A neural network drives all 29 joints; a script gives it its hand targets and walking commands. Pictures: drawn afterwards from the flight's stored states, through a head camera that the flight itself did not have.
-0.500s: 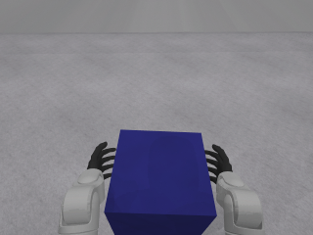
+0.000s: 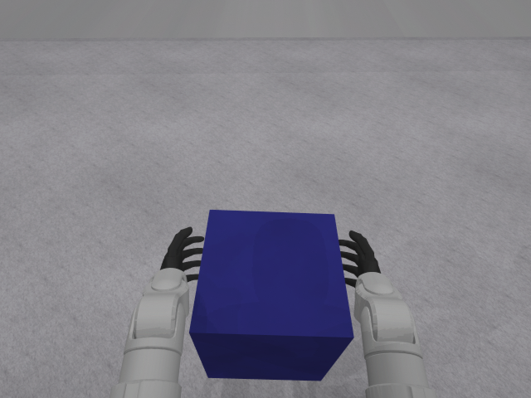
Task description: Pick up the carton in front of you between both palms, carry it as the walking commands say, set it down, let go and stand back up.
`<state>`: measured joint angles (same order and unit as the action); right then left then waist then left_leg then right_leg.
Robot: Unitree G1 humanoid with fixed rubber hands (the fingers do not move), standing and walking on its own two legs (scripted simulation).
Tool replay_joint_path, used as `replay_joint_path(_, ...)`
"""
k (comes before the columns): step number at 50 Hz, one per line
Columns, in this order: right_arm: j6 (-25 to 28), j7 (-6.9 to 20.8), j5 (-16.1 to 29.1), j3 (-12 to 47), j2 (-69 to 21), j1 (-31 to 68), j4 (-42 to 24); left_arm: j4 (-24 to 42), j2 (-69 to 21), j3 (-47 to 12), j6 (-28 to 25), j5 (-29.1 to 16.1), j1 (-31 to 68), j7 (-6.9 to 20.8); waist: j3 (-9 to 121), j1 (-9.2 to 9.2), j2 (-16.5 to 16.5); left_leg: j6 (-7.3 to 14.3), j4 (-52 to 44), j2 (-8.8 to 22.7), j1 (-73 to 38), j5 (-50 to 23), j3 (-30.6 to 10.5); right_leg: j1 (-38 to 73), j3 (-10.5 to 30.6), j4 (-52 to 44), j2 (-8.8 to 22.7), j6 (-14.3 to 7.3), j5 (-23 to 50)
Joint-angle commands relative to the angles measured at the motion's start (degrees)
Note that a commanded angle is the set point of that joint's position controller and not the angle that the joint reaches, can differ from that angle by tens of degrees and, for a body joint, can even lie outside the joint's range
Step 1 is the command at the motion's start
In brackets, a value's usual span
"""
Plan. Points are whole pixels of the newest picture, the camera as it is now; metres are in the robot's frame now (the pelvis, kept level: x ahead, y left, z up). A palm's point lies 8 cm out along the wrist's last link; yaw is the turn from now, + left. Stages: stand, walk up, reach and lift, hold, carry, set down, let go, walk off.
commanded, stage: carry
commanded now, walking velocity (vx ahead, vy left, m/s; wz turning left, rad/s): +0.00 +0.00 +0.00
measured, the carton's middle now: (268, 299) +0.29 +0.00 -0.07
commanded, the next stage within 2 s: hold in 1.06 s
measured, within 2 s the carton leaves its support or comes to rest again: neither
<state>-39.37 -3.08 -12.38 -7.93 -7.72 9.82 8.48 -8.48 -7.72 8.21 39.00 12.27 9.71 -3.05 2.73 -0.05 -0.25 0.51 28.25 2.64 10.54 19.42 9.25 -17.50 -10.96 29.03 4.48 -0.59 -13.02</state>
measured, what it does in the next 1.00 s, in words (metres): stands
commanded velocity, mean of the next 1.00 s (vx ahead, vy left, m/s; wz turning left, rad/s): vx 0.00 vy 0.00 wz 0.00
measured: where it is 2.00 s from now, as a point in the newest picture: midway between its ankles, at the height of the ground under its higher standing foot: outside the picture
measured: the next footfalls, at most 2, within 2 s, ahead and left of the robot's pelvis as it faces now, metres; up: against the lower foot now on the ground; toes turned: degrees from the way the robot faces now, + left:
none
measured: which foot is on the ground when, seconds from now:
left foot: down 0.00-1.00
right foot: down 0.00-1.00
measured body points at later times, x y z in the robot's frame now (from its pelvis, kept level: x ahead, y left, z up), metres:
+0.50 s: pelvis -0.01 +0.00 +0.00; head -0.02 +0.00 +0.45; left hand +0.28 +0.15 +0.03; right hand +0.28 -0.15 +0.03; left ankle -0.05 +0.10 -0.74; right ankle +0.02 -0.11 -0.74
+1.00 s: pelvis -0.02 +0.01 +0.00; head -0.03 +0.01 +0.45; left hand +0.27 +0.16 +0.03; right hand +0.27 -0.14 +0.03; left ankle -0.05 +0.10 -0.74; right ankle +0.02 -0.11 -0.74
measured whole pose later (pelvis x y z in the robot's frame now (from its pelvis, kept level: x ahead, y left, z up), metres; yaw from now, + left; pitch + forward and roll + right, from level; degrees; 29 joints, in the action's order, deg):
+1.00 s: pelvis -0.02 +0.01 +0.00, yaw +0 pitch +1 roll +0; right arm -42.6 -2.6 -13.2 -8.0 -7.8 10.4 7.4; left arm -7.4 -7.9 8.1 42.7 13.1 10.5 -2.7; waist 4.0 0.1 -0.2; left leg 1.5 29.8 2.3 12.7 18.5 10.0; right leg -19.1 -10.3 28.9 5.2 -0.1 -10.7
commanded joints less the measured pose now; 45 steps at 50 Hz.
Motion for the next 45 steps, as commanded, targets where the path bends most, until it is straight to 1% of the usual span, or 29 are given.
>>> replay_joint_path(1,2.27,13.86,15.43,35.26,-50.36,26.72,-8.13,8.00,-50.92,-35.22,-1.79,-15.33,26.52,13.76,17.64,-0.02,-0.04,0.30,-3.20,6.53,-1.81,-19.05,-4.95,10.24,5.66,-1.43,5.59,-0.59,17.56)
replay_joint_path(3,0.81,13.87,15.46,35.26,-50.66,25.49,-8.63,8.57,-51.16,-35.24,-0.26,-15.41,25.30,13.73,17.70,-0.02,-0.03,0.28,-2.90,6.58,-1.63,-19.29,-4.90,10.10,5.63,-1.20,5.69,-0.57,18.10)
replay_joint_path(7,-0.54,14.01,14.31,33.31,-49.60,23.81,-7.38,7.13,-50.18,-33.21,1.14,-14.19,23.53,13.86,16.87,-0.05,-0.01,0.28,-2.85,6.63,-0.93,-19.03,-4.93,9.36,5.75,-1.24,5.76,-0.47,18.31)
replay_joint_path(14,-0.34,14.30,14.77,33.44,-50.87,26.12,-7.69,7.43,-51.44,-33.37,0.92,-14.72,26.00,14.15,16.01,0.03,0.11,0.42,-3.71,6.57,-0.02,-16.38,-5.15,8.72,5.98,-1.96,5.62,-0.38,16.04)
replay_joint_path(45,-0.48,14.62,14.45,32.84,-51.71,26.44,-6.47,6.35,-52.01,-32.84,1.06,-14.53,26.65,14.40,16.58,0.11,0.07,0.85,-3.85,6.69,0.84,-15.00,-5.26,7.95,6.15,-2.21,5.62,-0.03,14.27)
